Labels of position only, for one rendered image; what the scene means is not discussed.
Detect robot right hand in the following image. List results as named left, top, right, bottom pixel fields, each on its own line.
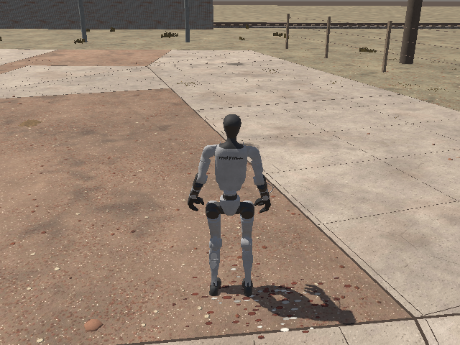
left=254, top=198, right=271, bottom=213

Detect robot left forearm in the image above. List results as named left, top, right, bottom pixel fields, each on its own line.
left=189, top=173, right=203, bottom=199

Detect robot left hand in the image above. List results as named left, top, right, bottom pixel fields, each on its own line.
left=188, top=196, right=204, bottom=211

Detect right robot upper arm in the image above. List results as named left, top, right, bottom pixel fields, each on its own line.
left=247, top=146, right=265, bottom=185

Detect left robot upper arm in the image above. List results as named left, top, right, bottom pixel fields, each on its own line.
left=196, top=144, right=216, bottom=184

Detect left robot foot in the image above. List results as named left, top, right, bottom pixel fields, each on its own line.
left=209, top=277, right=221, bottom=296

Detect humanoid robot torso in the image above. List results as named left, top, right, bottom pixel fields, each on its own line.
left=214, top=142, right=248, bottom=216

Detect robot right forearm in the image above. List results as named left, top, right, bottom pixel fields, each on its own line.
left=257, top=175, right=270, bottom=201

